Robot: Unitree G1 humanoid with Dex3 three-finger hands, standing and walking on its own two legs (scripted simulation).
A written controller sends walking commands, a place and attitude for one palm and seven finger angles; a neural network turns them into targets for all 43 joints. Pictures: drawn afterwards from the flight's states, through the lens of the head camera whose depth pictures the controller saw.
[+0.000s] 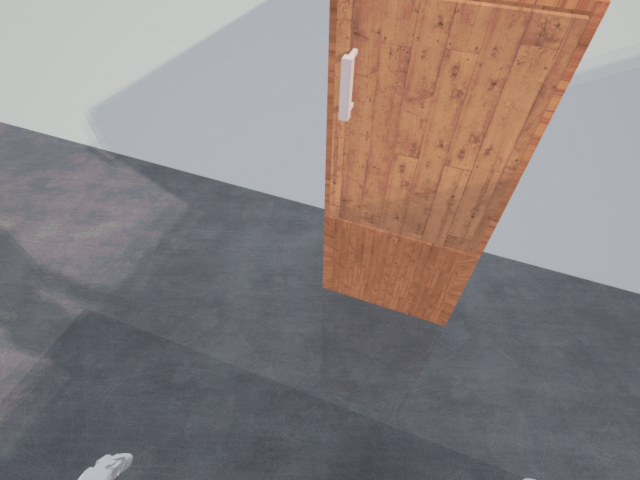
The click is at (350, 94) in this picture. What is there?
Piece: cupboard door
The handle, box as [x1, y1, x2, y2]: [338, 48, 357, 121]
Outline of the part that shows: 353,48 348,55 344,54 341,58 338,119 347,121 350,114 350,110 353,105 353,102 351,101 353,62 354,57 357,53 357,49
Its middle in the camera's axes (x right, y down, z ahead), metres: +0.06 -0.32 +0.81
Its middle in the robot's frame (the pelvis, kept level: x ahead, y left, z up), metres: +0.84 -0.01 +0.08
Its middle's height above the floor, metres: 0.85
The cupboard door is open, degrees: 0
